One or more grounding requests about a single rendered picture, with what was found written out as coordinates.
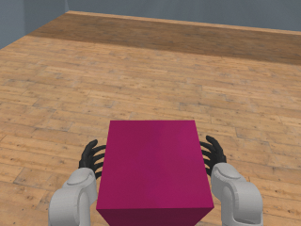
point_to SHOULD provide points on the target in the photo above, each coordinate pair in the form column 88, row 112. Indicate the right robot forearm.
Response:
column 241, row 201

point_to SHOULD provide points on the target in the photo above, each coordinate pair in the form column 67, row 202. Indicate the carton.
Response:
column 153, row 175

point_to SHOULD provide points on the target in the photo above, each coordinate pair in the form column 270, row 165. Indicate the right robot hand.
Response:
column 216, row 154

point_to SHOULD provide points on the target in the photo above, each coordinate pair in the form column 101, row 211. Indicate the left robot forearm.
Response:
column 70, row 205

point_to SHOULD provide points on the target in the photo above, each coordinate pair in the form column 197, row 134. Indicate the left robot hand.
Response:
column 88, row 159

